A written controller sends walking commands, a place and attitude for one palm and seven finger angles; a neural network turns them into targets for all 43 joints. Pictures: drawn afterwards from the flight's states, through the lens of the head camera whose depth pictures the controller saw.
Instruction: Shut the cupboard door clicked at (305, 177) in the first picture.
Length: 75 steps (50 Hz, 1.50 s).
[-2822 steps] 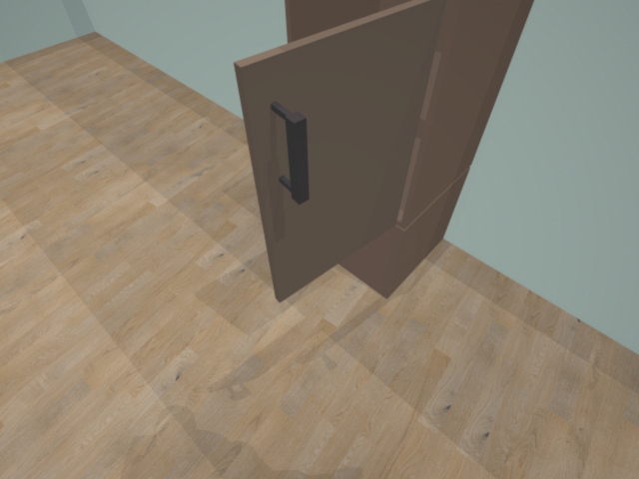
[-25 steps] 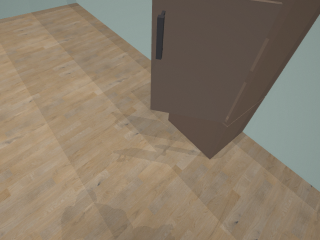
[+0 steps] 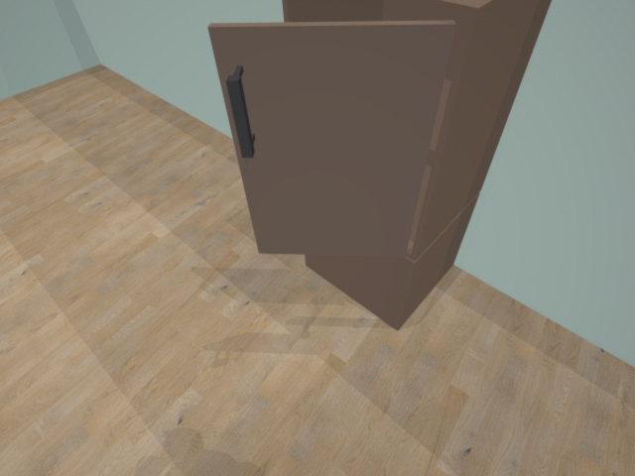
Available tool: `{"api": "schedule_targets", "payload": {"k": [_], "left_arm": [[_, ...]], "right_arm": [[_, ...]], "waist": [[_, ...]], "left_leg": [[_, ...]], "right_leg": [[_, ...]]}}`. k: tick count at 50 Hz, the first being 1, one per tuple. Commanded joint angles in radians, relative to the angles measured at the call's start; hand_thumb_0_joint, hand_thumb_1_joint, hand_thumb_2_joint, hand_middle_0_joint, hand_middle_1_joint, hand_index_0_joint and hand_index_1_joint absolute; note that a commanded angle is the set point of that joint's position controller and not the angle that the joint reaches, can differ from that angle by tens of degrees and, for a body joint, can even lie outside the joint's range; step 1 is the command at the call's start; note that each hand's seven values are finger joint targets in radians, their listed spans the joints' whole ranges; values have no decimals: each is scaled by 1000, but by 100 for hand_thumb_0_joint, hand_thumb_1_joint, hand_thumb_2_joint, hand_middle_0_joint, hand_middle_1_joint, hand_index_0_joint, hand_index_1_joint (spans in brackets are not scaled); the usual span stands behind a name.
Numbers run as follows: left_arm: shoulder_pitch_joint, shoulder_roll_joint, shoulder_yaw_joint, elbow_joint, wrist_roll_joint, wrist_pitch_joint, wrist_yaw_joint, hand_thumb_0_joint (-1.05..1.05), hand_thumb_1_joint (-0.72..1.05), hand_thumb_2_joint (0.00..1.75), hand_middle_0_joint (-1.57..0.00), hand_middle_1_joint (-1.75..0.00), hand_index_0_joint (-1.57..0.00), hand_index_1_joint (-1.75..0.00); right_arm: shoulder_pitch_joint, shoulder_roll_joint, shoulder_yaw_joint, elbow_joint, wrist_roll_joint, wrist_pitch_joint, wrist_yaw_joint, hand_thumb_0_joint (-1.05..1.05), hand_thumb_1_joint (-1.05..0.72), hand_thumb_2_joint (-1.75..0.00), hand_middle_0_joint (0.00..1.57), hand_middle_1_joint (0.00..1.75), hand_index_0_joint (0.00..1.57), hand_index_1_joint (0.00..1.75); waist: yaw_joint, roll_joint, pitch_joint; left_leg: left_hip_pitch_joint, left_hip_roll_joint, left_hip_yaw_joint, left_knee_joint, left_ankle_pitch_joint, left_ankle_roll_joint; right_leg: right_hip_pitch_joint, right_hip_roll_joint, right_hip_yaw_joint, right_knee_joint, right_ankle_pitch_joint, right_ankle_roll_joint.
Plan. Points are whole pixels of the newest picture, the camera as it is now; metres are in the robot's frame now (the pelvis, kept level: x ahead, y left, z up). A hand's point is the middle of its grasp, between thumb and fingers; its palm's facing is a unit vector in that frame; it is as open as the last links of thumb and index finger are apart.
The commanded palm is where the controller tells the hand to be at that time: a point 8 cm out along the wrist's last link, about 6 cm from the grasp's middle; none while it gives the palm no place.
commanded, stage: take the last steps up to it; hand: left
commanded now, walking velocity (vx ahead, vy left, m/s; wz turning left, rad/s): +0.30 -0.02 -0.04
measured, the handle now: (243, 113) +0.71 +0.17 +0.10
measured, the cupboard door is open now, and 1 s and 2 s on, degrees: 39 39 39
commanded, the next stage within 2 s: come to a stop and stand still in 0.44 s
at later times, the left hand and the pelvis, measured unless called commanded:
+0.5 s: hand (207, 455) +0.19 +0.19 -0.17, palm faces +0.01 -0.98 -0.18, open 7.4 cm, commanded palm none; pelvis +0.15 +0.01 +0.00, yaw -2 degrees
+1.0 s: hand (220, 406) +0.26 +0.18 -0.17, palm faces +0.03 -0.97 -0.24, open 7.3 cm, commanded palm none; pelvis +0.20 +0.00 +0.00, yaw -1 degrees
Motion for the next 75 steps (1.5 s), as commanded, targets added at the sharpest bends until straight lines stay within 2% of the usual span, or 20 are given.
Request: {"api": "schedule_targets", "payload": {"k": [1,8,12,14,15,18,29,32,33,35,40,46,51,52,54,56,62,68,72,75], "left_arm": [[66,128,15,1,-2,-41,14,0,90,90,-20,-30,-20,-30],[136,138,13,75,4,-53,22,0,90,90,-20,-30,-20,-30],[97,127,17,81,-9,-49,25,0,90,90,-20,-30,-20,-30],[169,53,-3,47,-24,-41,17,0,90,90,-20,-30,-20,-30],[110,68,-1,21,-13,-35,20,0,90,90,-20,-30,-20,-30],[37,64,6,13,7,-18,1,0,90,90,-20,-30,-20,-30],[103,33,3,18,9,4,6,0,90,90,-20,-30,-20,-30],[48,163,-3,16,-1,-26,24,0,90,90,-20,-30,-20,-30],[0,177,-5,-4,1,-16,26,0,90,90,-20,-30,-20,-30],[-21,158,-2,7,-7,-26,36,0,90,90,-20,-30,-20,-30],[39,193,29,24,2,0,62,0,90,90,-20,-30,-20,-30],[-28,206,47,-20,11,23,66,0,90,90,-20,-30,-20,-30],[-103,189,39,-46,14,35,52,0,90,90,-20,-30,-20,-30],[-97,165,31,-43,4,39,49,0,90,90,-20,-30,-20,-30],[-48,68,10,-51,-12,55,42,0,90,90,-20,-30,-20,-30],[-60,93,16,-41,-3,61,26,0,90,90,-20,-30,-20,-30],[-9,110,25,-7,1,61,2,0,90,90,-20,-30,-20,-30],[-57,82,7,-31,1,48,0,0,90,90,-20,-30,-20,-30],[62,65,2,21,-5,34,9,0,90,90,-20,-30,-20,-30],[53,161,6,40,-4,10,24,0,90,90,-20,-30,-20,-30]], "right_arm": [[-105,-28,-3,-108,2,-53,13,0,-90,-90,20,30,20,30],[-176,3,9,-127,13,-73,19,0,-90,-90,20,30,20,30],[85,-52,-4,-42,4,-92,-4,0,-90,-90,20,30,20,30],[272,-209,-35,-5,-9,-92,-24,0,-90,-90,20,30,20,30],[221,-204,-32,-16,0,-79,-28,0,-90,-90,20,30,20,30],[17,-93,-4,-75,4,-83,-27,0,-90,-90,20,30,20,30],[-69,-54,2,-61,9,-54,-16,0,-90,-90,20,30,20,30],[27,26,24,-43,24,-40,-12,0,-90,-90,20,30,20,30],[50,32,24,-24,23,-34,-9,0,-90,-90,20,30,20,30],[69,18,22,8,25,-24,-17,0,-90,-90,20,30,20,30],[-2,-15,2,-24,30,0,-35,0,-90,-90,20,30,20,30],[-78,-12,-5,-81,30,16,-26,0,-90,-90,20,30,20,30],[11,-6,0,-62,28,-1,-16,0,-90,-90,20,30,20,30],[39,-23,2,-53,28,-13,-16,0,-90,-90,20,30,20,30],[-23,-146,-13,-85,7,-27,-26,0,-90,-90,20,30,20,30],[-139,-137,3,-123,-5,-27,-33,0,-90,-90,20,30,20,30],[-101,-121,-1,-105,4,-34,-50,0,-90,-90,20,30,20,30],[-11,-121,-22,-69,2,-35,-50,0,-90,-90,20,30,20,30],[-34,-110,-20,-51,15,-36,-47,0,-90,-90,20,30,20,30],[-48,4,13,-55,27,-37,-32,0,-90,-90,20,30,20,30]], "waist": [[3,-162,145],[22,-141,106],[-99,-63,-10],[-120,269,-163],[-103,148,-99],[-31,89,107],[66,-36,66],[-4,-270,35],[-23,-142,53],[-16,-256,-2],[50,-177,-58],[50,-184,-108],[-16,-234,-71],[-31,-186,-71],[-9,229,15],[16,98,127],[10,88,77],[-40,103,13],[10,81,-52],[0,-199,22]], "left_leg": [[-246,33,-15,43,118,-15],[-147,2,41,-242,178,4],[282,-54,44,-452,340,38],[607,353,-501,-611,437,221],[489,392,-533,-682,285,265],[118,303,-370,-795,4,197],[-8,127,-71,-636,38,113],[121,-21,26,-449,24,2],[198,-17,6,-462,45,4],[187,-8,2,-427,80,-5],[5,-45,-31,-182,-106,-25],[-14,-64,-88,-25,-71,-32],[238,-65,-36,-439,168,-14],[346,-43,-54,-564,269,-11],[183,241,-403,-769,118,89],[-31,255,-412,-845,-110,161],[187,191,-293,-787,80,141],[307,212,-304,-715,281,175],[238,136,-233,-612,354,119],[91,-28,-59,-499,135,8]], "right_leg": [[36,-256,201,-255,266,-149],[129,-252,153,-185,532,-135],[8,-167,64,165,659,-71],[-364,37,-16,681,-238,3],[-404,-4,66,796,-272,-15],[-404,-106,81,787,-102,5],[-32,-46,-12,72,148,63],[-129,-332,317,-191,295,-54],[-183,-326,281,-175,357,-57],[-81,-292,242,-98,697,-59],[157,-392,270,3,1241,-160],[110,-364,203,-32,957,-173],[-116,-263,152,-23,399,-73],[-204,-214,128,20,206,-23],[-279,-47,36,196,-176,76],[-198,-54,91,327,-117,62],[-327,-36,115,473,-31,80],[-272,-38,65,258,-102,75],[-25,-15,30,-61,132,65],[-16,-247,261,-218,142,-32]]}}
